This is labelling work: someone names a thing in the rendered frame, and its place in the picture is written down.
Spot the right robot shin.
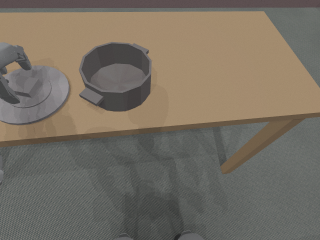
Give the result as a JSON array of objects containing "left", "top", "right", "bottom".
[{"left": 179, "top": 230, "right": 192, "bottom": 239}]

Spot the knob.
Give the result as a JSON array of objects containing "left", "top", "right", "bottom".
[{"left": 10, "top": 75, "right": 41, "bottom": 98}]

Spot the lid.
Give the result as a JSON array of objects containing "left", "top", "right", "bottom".
[{"left": 0, "top": 65, "right": 70, "bottom": 125}]

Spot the robot shin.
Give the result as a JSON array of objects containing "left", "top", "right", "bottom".
[
  {"left": 118, "top": 233, "right": 130, "bottom": 238},
  {"left": 179, "top": 230, "right": 192, "bottom": 239}
]

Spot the left robot shin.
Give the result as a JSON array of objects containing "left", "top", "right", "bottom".
[{"left": 118, "top": 233, "right": 130, "bottom": 238}]

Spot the table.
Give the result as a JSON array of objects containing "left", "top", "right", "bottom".
[{"left": 0, "top": 11, "right": 320, "bottom": 174}]

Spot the robot left hand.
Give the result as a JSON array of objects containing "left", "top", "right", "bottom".
[{"left": 0, "top": 42, "right": 32, "bottom": 104}]

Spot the pot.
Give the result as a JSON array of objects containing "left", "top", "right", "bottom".
[{"left": 79, "top": 42, "right": 152, "bottom": 112}]

